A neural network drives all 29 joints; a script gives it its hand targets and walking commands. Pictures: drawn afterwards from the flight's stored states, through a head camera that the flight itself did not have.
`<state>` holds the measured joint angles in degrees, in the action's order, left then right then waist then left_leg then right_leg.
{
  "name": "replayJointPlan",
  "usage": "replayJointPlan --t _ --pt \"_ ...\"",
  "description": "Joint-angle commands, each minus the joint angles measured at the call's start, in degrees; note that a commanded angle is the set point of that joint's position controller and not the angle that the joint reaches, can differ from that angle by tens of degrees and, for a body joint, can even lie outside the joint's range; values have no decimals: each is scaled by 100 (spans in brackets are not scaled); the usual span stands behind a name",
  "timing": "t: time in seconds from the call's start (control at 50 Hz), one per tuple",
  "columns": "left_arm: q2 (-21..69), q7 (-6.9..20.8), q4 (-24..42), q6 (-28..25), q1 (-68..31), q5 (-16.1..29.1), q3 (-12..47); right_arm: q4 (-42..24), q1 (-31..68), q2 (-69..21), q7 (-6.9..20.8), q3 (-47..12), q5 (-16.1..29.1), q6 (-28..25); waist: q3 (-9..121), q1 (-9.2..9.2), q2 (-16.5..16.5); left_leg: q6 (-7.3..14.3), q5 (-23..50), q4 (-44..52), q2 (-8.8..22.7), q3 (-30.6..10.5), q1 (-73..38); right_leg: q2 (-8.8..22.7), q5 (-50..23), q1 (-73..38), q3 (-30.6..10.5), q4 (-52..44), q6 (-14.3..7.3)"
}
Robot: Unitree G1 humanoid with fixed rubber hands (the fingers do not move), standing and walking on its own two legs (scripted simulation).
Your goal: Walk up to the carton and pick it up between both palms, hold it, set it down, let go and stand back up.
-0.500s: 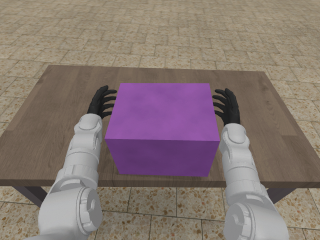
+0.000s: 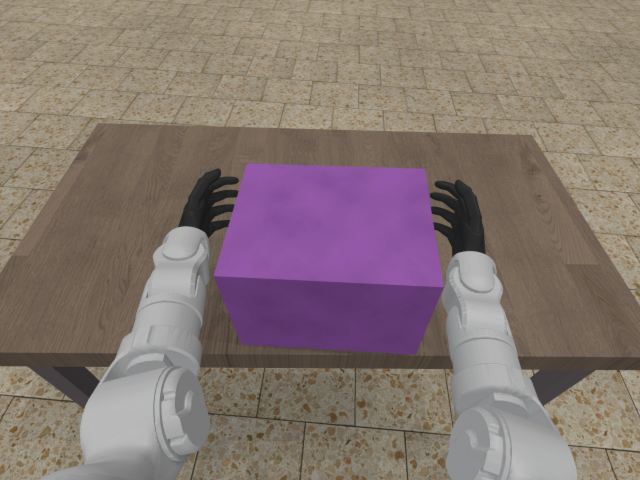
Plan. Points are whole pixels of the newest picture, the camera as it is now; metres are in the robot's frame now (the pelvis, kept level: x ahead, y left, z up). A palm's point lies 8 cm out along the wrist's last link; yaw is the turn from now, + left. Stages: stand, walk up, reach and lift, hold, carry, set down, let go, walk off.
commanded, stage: set down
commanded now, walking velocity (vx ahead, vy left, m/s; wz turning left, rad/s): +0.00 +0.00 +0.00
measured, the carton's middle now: (330, 258) +0.41 -0.05 +0.03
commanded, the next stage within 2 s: none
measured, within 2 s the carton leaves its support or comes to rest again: neither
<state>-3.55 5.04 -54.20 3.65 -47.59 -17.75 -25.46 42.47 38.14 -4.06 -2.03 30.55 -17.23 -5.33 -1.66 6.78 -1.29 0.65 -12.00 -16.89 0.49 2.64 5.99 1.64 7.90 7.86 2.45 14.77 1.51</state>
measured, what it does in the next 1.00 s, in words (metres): stands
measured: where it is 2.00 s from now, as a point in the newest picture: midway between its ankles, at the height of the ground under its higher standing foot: outside the picture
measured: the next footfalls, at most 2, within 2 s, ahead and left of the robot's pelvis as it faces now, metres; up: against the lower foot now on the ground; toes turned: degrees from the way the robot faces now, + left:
none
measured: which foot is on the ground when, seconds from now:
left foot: down 0.00-1.00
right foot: down 0.00-1.00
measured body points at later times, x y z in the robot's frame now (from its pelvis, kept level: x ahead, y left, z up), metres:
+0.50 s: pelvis +0.00 +0.00 +0.00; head +0.04 +0.01 +0.45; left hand +0.45 +0.11 +0.08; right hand +0.38 -0.23 +0.08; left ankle -0.04 +0.11 -0.75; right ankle +0.00 -0.13 -0.75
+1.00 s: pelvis +0.00 +0.00 +0.00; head +0.05 +0.01 +0.45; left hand +0.45 +0.11 +0.08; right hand +0.38 -0.23 +0.08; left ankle -0.04 +0.11 -0.75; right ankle +0.00 -0.13 -0.75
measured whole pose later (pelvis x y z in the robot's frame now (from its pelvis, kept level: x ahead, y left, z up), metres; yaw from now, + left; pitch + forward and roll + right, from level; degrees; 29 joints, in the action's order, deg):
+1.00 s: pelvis +0.00 +0.00 +0.00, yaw -1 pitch +2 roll +0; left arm -0.8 7.3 -52.1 -2.4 -48.0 -21.2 -31.1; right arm 38.2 36.8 -5.5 -0.6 33.0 -20.6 -6.7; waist -3.9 5.4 -1.6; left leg 0.5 -11.8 -16.7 1.0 4.2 7.2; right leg 1.3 7.6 9.9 2.0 15.2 1.2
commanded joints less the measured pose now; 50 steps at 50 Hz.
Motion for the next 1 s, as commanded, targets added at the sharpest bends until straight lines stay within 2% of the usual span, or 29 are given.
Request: replayJointPlan --t 0.0,0.36,0.58,0.9,0.98 --pt "2382 674 335 -409 -2999 22 1002 -167 2699 -2337 775 -1601 -204 -158 2249 -92 178 -415 1685 68 -134 286 -392 -279 -2272 -1122 444 277 239" --pt "2212 637 63 -592 -2536 -269 662 -264 2375 -2390 738 -1595 -410 -315 1973 -259 15 -180 1336 222 -139 357 75 -210 -2561 -1423 328 377 318" --pt "2201 647 34 -570 -2317 -371 592 -192 2140 -2315 747 -1475 -438 -283 1807 -262 162 -233 1366 155 -97 323 -93 -231 -2152 -1023 387 282 265" --pt "2101 674 19 -579 -2159 -473 440 -172 1877 -2211 772 -1358 -534 -174 1606 -266 190 -218 1234 150 -68 291 -151 -231 -1798 -719 396 208 254" --pt "1801 608 -39 -612 -2173 -429 415 -111 1808 -1918 757 -1256 -552 -121 1611 -280 225 -271 1332 78 -50 324 -329 -252 -1705 -607 367 209 252"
